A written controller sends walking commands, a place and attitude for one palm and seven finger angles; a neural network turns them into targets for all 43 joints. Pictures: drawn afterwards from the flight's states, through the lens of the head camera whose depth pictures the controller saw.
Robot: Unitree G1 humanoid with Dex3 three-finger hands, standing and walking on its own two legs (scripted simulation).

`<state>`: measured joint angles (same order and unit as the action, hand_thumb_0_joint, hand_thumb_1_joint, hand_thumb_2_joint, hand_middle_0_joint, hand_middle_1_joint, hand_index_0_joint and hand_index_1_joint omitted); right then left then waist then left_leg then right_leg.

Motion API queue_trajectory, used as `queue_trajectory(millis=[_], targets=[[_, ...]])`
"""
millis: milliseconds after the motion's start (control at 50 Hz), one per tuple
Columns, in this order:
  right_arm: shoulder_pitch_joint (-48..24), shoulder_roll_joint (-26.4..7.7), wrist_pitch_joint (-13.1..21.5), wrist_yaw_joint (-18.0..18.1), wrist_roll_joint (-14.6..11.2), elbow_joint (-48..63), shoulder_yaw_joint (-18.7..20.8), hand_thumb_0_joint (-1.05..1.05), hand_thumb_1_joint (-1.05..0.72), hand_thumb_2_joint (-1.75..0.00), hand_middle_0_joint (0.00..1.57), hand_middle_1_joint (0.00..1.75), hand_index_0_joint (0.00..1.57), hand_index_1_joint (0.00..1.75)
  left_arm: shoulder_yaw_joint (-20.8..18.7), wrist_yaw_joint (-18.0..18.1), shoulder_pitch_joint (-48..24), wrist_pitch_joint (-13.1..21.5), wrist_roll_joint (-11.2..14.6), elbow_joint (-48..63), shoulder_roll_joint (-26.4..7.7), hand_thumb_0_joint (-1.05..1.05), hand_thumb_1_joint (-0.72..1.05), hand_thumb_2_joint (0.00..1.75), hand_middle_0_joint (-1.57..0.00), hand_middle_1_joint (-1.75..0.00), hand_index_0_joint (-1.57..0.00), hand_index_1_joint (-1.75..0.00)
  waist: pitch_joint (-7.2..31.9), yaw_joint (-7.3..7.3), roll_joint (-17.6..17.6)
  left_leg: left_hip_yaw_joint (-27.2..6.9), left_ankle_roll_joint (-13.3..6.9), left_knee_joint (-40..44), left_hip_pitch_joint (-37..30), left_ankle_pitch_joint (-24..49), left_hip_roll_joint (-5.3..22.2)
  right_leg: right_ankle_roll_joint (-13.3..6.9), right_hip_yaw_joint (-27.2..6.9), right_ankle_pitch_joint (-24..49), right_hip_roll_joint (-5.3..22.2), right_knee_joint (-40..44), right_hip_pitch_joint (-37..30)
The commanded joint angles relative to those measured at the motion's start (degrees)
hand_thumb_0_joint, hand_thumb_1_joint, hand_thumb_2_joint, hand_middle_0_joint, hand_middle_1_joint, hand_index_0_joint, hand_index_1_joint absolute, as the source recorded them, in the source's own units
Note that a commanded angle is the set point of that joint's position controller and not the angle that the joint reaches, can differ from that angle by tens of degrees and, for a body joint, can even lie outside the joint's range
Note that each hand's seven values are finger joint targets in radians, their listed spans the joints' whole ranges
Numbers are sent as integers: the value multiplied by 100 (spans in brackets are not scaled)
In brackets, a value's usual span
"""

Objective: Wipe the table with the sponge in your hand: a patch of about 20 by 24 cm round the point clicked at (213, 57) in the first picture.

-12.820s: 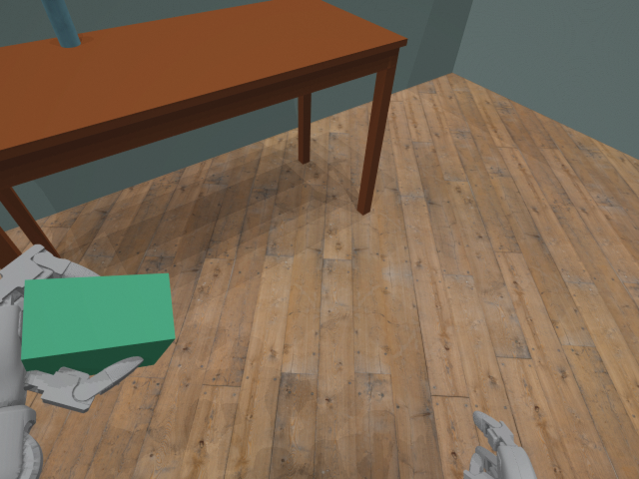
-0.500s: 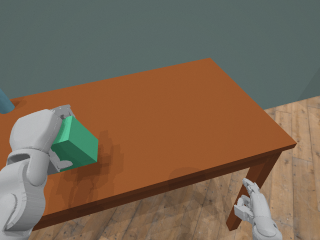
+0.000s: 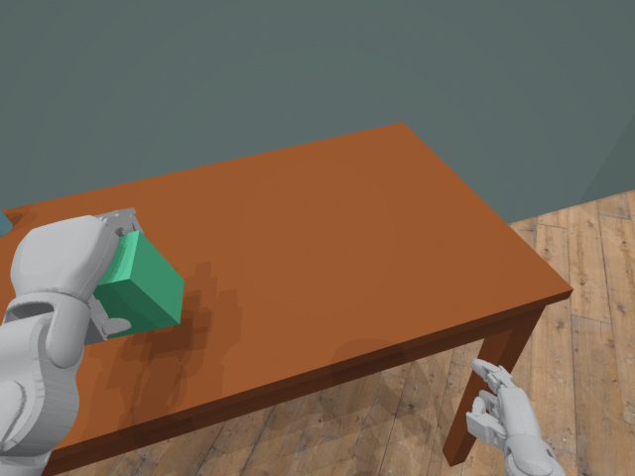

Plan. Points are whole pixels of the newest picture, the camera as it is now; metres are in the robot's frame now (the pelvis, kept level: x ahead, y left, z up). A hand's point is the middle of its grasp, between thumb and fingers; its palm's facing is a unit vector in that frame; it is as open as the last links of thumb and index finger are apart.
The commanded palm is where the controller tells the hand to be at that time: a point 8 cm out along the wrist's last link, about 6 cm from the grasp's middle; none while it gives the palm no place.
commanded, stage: move the sponge above the wiping area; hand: left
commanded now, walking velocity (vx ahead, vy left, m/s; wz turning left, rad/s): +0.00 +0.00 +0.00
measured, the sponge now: (120, 297) +0.24 +0.28 +0.15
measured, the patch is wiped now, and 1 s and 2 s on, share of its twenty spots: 0.00 0.00 0.00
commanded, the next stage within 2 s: none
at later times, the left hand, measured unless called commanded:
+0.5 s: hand (82, 263) +0.25 +0.30 +0.19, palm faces +0.28 -0.05 -0.96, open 10.0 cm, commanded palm +0.19 +0.30 +0.25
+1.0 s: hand (80, 260) +0.26 +0.32 +0.19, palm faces +0.22 -0.02 -0.97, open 10.0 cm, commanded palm +0.21 +0.31 +0.23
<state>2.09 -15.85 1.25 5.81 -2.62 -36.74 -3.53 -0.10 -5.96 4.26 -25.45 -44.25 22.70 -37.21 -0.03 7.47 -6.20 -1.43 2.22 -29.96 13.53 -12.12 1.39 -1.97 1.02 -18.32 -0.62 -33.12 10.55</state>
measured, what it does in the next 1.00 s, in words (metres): stands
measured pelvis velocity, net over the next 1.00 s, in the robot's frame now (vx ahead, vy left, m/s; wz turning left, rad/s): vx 0.00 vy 0.01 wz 0.02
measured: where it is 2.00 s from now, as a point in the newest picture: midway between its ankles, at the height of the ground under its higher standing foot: outside the picture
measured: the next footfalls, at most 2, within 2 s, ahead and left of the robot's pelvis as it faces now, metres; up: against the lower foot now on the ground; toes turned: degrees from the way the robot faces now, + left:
none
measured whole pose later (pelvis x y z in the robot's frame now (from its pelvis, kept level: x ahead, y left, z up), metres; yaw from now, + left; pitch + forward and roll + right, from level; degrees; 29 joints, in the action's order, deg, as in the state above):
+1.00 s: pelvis +0.00 +0.01 +0.01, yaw +1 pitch -4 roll +0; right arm 1.1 -15.2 0.9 6.4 -3.4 -39.2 -3.2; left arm -0.7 -3.7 -3.9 -25.5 -47.4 9.9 -35.2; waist 0.5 6.7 -6.4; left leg -2.1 1.5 -26.7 12.4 -10.1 0.8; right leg -1.2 1.6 -15.9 -0.1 -28.7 8.6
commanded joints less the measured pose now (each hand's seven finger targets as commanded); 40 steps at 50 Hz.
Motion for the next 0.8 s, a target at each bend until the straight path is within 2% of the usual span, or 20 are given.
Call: queue_trajectory(millis=[0, 60, 80, 100, 160, 180, 240, 260, 300, 360, 420, 460, 500, 540, 560, 600, 660, 700, 760, 780], targets=[[-1642, -374, 261, -86, -1, 1123, 166, 0, -90, -90, 20, 30, 20, 30, -1745, 508, -1457, -39, -96, 978, -1739, 0, 10, 130, -120, -160, -120, -160, 1241, 218, 76, -117, -291, 204, -605, 1258, -278, -126, -563, 1439, 252, 844, -137], [-1827, -400, 184, -92, -99, 1097, 146, 0, -90, -90, 20, 30, 20, 30, -1674, 333, -892, -216, 151, 419, -1433, 0, 10, 130, -120, -160, -120, -160, 761, 206, 368, -113, -274, 310, -427, 910, -244, -90, -575, 1135, 184, 988, 96], [-1663, -404, 143, -94, -122, 1154, 154, 0, -90, -90, 20, 30, 20, 30, -1359, 250, -831, -187, 228, 541, -1131, 0, 10, 130, -120, -160, -120, -160, 722, 92, 450, -59, -298, 330, -370, 779, -171, 8, -351, 1066, 253, 989, 142], [-1598, -398, 134, -92, -135, 1195, 147, 0, -90, -90, 20, 30, 20, 30, -1334, 199, -693, -189, 269, 563, -1105, 0, 10, 130, -120, -160, -120, -160, 725, 102, 498, -88, -298, 359, -343, 700, -178, 34, -313, 986, 263, 979, 174], [-1806, -341, 208, -37, -225, 1250, 108, 0, -90, -90, 20, 30, 20, 30, -995, 111, -743, -210, 274, 540, -782, 0, 10, 130, -120, -160, -120, -160, 430, 28, 553, -103, -298, 483, -322, 133, -186, 18, -318, 260, 176, 1130, 485], [-1650, -386, 216, -7, -188, 1287, 114, 0, -90, -90, 20, 30, 20, 30, -758, 102, -1047, -138, 244, 718, -706, 0, 10, 130, -120, -160, -120, -160, 522, -29, 467, -127, -323, 529, -318, 10, -169, 48, -123, 256, 220, 1078, 461], [-1610, -378, 321, 86, -102, 1274, 141, 0, -90, -90, 20, 30, 20, 30, -772, 240, -1605, 12, -77, 1073, -1004, 0, 10, 130, -120, -160, -120, -160, 874, 0, 206, -200, -335, 631, -498, 2, -218, -9, -152, 164, 197, 952, 302], [-1870, -324, 411, 98, -108, 1309, 95, 0, -90, -90, 20, 30, 20, 30, -882, 307, -1914, 40, -216, 1401, -1202, 0, 10, 130, -120, -160, -120, -160, 1011, 50, -37, -232, -331, 648, -608, -54, -245, -107, -339, 79, 104, 939, 260], [-1654, -335, 462, 127, 14, 1250, 124, 0, -90, -90, 20, 30, 20, 30, -1013, 466, -2212, 172, -481, 1497, -1480, 0, 10, 130, -120, -160, -120, -160, 1458, 93, -266, -273, -336, 618, -791, 401, -260, -145, -246, 330, 131, 833, 39], [-1718, -373, 434, 117, 49, 1068, 142, 0, -90, -90, 20, 30, 20, 30, -1444, 664, -2334, 145, -678, 1245, -1855, 0, 10, 130, -120, -160, -120, -160, 1482, 214, -483, -386, -284, 697, -803, 574, -262, -302, -431, 459, -12, 859, -164], [-1598, -339, 309, 28, 21, 986, 160, 0, -90, -90, 20, 30, 20, 30, -1224, 737, -2078, 93, -477, 774, -1377, 0, 10, 130, -120, -160, -120, -160, 1327, 160, -347, -301, -236, 693, -804, 909, -203, -243, -263, 696, 92, 971, -137], [-1797, -359, 251, -7, -46, 978, 153, 0, -90, -90, 20, 30, 20, 30, -1431, 679, -1574, -83, -237, 328, -1331, 0, 10, 130, -120, -160, -120, -160, 974, 280, -85, -326, -214, 775, -618, 730, -199, -277, -374, 662, 34, 1043, -95], [-1698, -343, 162, -49, -91, 1056, 137, 0, -90, -90, 20, 30, 20, 30, -1091, 522, -1261, -128, -41, 359, -895, 0, 10, 130, -120, -160, -120, -160, 919, 185, 212, -228, -229, 761, -525, 672, -144, -123, -142, 747, 139, 1039, -36], [-1635, -405, 89, -47, -128, 1052, 137, 0, -90, -90, 20, 30, 20, 30, -977, 377, -1018, -227, 34, 111, -790, 0, 10, 130, -120, -160, -120, -160, 700, 109, 481, -198, -239, 796, -387, 394, -128, -52, -85, 639, 141, 1077, 105], [-1853, -368, 123, -54, -177, 1120, 109, 0, -90, -90, 20, 30, 20, 30, -944, 314, -771, -294, 72, 73, -647, 0, 10, 130, -120, -160, -120, -160, 568, 144, 476, -209, -240, 832, -345, 190, -151, -95, -171, 481, 76, 1125, 175], [-1675, -360, 127, -46, -200, 1219, 111, 0, -90, -90, 20, 30, 20, 30, -571, 238, -952, -232, 85, 430, -429, 0, 10, 130, -120, -160, -120, -160, 710, 32, 419, -179, -272, 824, -343, 7, -136, -10, -12, 445, 149, 1050, 179], [-1800, -405, 214, 50, -162, 1196, 105, 0, -90, -90, 20, 30, 20, 30, -828, 267, -1417, -221, -176, 516, -944, 0, 10, 130, -120, -160, -120, -160, 798, 17, 390, -204, -309, 791, -401, -240, -199, -83, -250, 131, 62, 1063, 232], [-1624, -411, 300, 91, -67, 1218, 121, 0, -90, -90, 20, 30, 20, 30, -892, 331, -1943, -56, -460, 855, -1264, 0, 10, 130, -120, -160, -120, -160, 1278, 27, 97, -183, -345, 659, -597, 210, -263, -101, -202, 313, 118, 963, 46], [-1730, -389, 403, 129, 11, 1107, 124, 0, -90, -90, 20, 30, 20, 30, -1160, 491, -2570, 127, -783, 1166, -1753, 0, 10, 130, -120, -160, -120, -160, 1451, 88, -513, -305, -340, 636, -836, 439, -321, -245, -405, 365, 6, 971, -88], [-1583, -362, 430, 138, 54, 1059, 129, 0, -90, -90, 20, 30, 20, 30, -1043, 555, -2723, 205, -863, 1064, -1641, 0, 10, 130, -120, -160, -120, -160, 1567, 65, -632, -276, -345, 597, -870, 601, -335, -249, -251, 436, 50, 964, -114]])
